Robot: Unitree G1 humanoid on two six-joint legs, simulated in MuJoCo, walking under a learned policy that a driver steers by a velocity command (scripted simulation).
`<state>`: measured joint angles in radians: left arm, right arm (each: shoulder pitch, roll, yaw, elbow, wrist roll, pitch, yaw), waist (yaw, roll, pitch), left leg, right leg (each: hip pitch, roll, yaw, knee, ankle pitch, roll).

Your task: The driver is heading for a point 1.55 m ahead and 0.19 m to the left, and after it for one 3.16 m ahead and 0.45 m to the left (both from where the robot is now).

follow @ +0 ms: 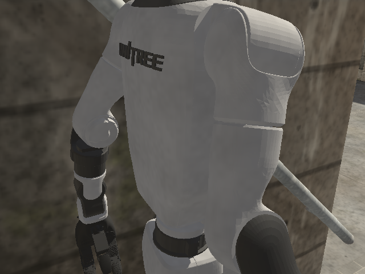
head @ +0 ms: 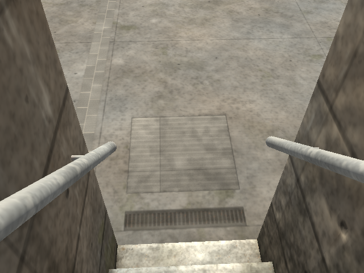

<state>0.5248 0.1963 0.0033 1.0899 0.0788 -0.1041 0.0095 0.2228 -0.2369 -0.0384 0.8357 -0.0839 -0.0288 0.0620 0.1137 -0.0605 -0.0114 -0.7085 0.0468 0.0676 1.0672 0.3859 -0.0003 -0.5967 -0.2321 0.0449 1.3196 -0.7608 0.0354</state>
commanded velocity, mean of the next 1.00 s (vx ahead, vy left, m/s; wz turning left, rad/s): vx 0.11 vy -0.02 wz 0.00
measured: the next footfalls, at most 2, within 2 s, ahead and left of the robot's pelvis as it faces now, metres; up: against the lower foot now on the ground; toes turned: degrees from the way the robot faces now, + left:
left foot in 0.14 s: +0.17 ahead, +0.18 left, -0.18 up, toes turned +4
right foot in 0.72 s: +0.11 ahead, -0.16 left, +0.04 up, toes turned -14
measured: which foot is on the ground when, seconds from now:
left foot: down 0.00-0.04, up 0.06-0.12, down 0.14-0.76, up 0.78-1.00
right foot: down 0.00-0.16, up 0.18-0.70, down 0.72-1.00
